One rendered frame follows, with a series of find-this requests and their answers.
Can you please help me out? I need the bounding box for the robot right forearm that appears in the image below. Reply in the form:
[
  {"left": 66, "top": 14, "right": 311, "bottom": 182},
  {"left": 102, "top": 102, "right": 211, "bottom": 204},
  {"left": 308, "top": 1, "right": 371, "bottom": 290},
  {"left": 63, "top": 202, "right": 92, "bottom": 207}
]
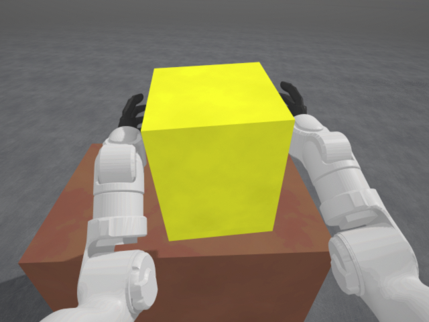
[{"left": 288, "top": 114, "right": 419, "bottom": 277}]

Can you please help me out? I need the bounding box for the left robot upper arm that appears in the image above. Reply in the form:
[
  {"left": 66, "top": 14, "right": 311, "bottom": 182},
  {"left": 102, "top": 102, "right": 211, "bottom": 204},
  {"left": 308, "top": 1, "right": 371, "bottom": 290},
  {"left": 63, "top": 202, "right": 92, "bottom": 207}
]
[{"left": 40, "top": 250, "right": 158, "bottom": 322}]

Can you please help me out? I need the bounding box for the robot left hand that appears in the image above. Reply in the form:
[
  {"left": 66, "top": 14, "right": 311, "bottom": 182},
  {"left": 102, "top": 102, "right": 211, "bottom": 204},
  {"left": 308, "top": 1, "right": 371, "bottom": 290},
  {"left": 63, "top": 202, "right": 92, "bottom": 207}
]
[{"left": 118, "top": 93, "right": 146, "bottom": 132}]

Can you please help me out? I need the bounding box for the robot left forearm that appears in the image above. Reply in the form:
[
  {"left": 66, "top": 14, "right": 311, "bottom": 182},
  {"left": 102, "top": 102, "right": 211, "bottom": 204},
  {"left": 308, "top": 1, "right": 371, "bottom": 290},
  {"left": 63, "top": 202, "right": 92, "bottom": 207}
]
[{"left": 77, "top": 126, "right": 147, "bottom": 298}]

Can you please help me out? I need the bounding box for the carton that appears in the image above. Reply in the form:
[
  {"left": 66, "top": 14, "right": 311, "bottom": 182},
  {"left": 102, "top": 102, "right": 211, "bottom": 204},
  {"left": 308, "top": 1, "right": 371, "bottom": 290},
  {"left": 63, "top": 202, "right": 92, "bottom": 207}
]
[{"left": 141, "top": 62, "right": 295, "bottom": 241}]

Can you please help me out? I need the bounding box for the right robot upper arm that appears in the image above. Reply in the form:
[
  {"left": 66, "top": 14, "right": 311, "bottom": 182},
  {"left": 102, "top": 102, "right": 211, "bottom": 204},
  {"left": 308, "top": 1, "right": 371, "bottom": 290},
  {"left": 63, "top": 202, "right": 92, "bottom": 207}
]
[{"left": 328, "top": 223, "right": 429, "bottom": 322}]

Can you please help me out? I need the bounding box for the pedestal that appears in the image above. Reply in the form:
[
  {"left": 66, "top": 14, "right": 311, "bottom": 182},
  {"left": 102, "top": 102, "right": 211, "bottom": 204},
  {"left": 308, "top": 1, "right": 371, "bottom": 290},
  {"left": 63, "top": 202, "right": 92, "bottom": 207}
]
[{"left": 18, "top": 144, "right": 331, "bottom": 322}]

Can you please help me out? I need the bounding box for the robot right hand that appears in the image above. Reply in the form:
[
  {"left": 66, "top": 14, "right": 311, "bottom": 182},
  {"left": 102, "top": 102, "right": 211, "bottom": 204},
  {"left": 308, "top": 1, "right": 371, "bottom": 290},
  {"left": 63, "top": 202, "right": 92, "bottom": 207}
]
[{"left": 279, "top": 81, "right": 307, "bottom": 117}]

